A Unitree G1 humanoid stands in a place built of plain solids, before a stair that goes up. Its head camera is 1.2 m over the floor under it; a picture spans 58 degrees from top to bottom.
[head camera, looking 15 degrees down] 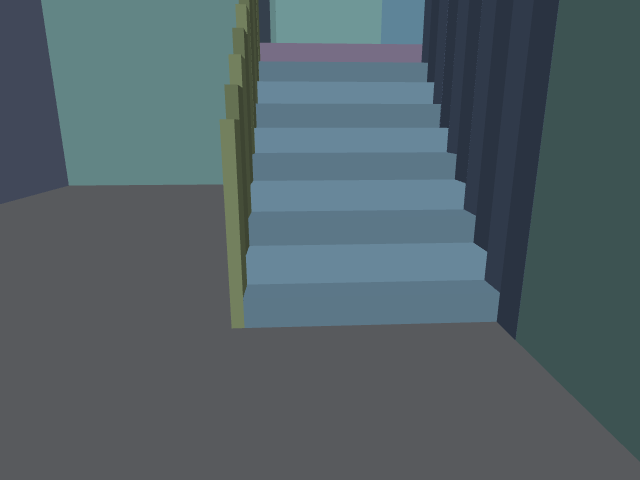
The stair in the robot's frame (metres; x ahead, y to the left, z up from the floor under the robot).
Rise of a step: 0.20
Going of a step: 0.23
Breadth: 1.57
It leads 3 degrees to the left of straight ahead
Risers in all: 10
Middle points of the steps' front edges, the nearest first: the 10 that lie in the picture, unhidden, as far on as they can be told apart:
2.45 -0.33 0.20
2.68 -0.31 0.39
2.91 -0.30 0.59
3.14 -0.29 0.78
3.37 -0.27 0.98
3.60 -0.26 1.17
3.83 -0.25 1.37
4.06 -0.24 1.56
4.29 -0.22 1.76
4.52 -0.21 1.95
